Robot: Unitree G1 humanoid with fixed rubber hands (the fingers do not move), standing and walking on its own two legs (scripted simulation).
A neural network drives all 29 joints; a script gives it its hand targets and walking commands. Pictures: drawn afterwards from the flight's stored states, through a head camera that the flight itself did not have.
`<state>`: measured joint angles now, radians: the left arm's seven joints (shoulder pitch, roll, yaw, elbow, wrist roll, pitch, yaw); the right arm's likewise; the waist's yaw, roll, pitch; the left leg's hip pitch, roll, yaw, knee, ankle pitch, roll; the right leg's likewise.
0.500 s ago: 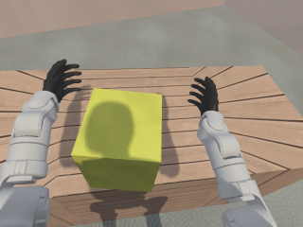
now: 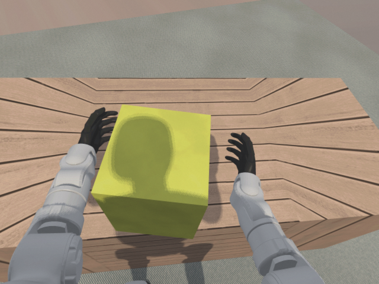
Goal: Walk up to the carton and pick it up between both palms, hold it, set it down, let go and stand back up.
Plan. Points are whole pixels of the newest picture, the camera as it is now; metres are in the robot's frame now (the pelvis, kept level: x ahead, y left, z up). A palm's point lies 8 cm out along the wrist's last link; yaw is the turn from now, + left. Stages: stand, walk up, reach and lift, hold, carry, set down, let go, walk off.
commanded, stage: reach and lift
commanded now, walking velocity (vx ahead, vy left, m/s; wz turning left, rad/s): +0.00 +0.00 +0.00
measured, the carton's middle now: (160, 176) +0.34 +0.07 -0.04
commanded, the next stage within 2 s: none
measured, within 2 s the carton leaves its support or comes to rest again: neither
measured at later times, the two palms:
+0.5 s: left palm (97, 145) +0.39 +0.21 +0.01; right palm (242, 174) +0.34 -0.13 +0.00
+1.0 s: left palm (100, 147) +0.38 +0.21 +0.02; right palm (226, 173) +0.34 -0.09 +0.00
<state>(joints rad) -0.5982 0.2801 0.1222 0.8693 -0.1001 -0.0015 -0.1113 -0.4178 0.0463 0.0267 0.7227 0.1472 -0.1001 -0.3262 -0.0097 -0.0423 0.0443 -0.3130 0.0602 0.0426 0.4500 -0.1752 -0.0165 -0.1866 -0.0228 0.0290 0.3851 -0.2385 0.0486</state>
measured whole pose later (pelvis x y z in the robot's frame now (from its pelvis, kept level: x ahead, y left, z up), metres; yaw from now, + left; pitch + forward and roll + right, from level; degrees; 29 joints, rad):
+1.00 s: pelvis -0.02 +0.02 -0.01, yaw +1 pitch +10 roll -3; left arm -0.74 0.16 0.24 1.13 0.18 -0.27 -0.04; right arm -0.62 0.15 -0.33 1.21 -0.15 -0.51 -0.26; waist -0.04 -0.04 -0.07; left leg -0.57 0.05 -0.01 0.57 -0.19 0.00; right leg -0.39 -0.02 -0.01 0.44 -0.22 0.07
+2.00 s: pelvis +0.00 +0.01 +0.00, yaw +2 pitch +8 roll -2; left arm -0.68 0.06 0.43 0.93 0.48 -0.23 -0.15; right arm -0.53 0.20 -0.51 1.11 -0.39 -0.60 -0.26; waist 0.03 -0.09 0.01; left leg -0.40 0.05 0.01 0.37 -0.11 -0.01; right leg -0.22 -0.03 -0.03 0.23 -0.14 0.05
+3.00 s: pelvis +0.01 -0.01 +0.01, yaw +1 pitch +4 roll -1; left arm -0.60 0.05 0.26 0.78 0.27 -0.13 -0.04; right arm -0.46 0.09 -0.10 0.89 -0.04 -0.42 -0.27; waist -0.02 -0.07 -0.01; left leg -0.26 0.06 0.05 0.31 -0.12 -0.02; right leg -0.11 -0.02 -0.01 0.20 -0.15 0.04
